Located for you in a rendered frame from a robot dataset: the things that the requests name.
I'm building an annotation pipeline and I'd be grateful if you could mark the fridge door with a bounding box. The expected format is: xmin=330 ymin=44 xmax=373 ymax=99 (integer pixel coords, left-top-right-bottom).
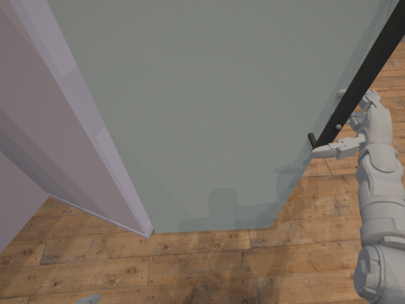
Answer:
xmin=47 ymin=0 xmax=399 ymax=233

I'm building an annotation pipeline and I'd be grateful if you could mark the handle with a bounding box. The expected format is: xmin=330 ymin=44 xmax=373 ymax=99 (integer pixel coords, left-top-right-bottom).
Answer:
xmin=308 ymin=0 xmax=405 ymax=150

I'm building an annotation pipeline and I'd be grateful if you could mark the robot right hand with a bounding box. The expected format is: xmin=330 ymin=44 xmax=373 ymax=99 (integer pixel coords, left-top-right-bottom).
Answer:
xmin=311 ymin=89 xmax=393 ymax=160

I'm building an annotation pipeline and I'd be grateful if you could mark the robot right upper arm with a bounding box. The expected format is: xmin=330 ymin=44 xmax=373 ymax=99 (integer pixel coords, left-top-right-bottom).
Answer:
xmin=353 ymin=244 xmax=405 ymax=304

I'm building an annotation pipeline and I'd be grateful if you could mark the right robot forearm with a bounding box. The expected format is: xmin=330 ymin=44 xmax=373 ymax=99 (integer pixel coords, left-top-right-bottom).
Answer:
xmin=356 ymin=143 xmax=405 ymax=251

